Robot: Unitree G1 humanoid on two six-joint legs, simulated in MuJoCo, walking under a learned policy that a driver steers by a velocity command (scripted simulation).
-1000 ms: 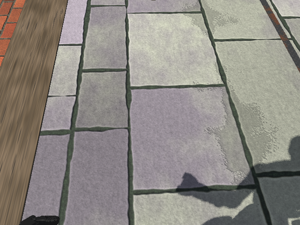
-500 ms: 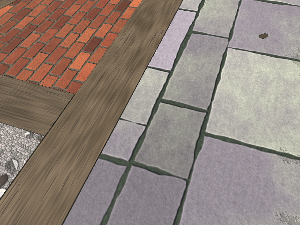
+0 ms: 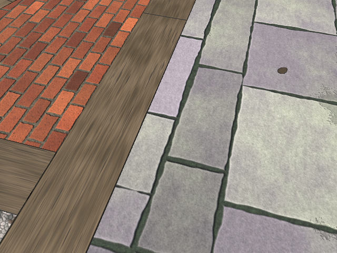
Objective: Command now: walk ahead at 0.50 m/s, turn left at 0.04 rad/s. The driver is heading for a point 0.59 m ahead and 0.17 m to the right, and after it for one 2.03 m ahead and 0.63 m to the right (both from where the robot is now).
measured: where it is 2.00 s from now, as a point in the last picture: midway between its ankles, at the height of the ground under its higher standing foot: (208, 134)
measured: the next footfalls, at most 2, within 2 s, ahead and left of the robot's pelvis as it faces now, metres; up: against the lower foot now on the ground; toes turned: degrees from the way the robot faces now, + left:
right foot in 0.22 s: +0.30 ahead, -0.16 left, +0.00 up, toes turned -2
left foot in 0.74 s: +0.60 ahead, +0.09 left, +0.00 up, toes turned -2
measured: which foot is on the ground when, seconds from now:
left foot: down 0.00-0.24, up 0.26-0.72, down 0.74-1.00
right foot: up 0.00-0.20, down 0.22-0.76, up 0.78-1.00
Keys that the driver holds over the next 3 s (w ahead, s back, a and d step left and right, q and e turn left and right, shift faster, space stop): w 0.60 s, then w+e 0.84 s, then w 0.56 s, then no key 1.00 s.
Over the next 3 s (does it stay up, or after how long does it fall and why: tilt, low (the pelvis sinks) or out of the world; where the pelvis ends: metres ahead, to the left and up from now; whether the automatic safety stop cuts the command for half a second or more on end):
stays up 1.29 -0.35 -0.01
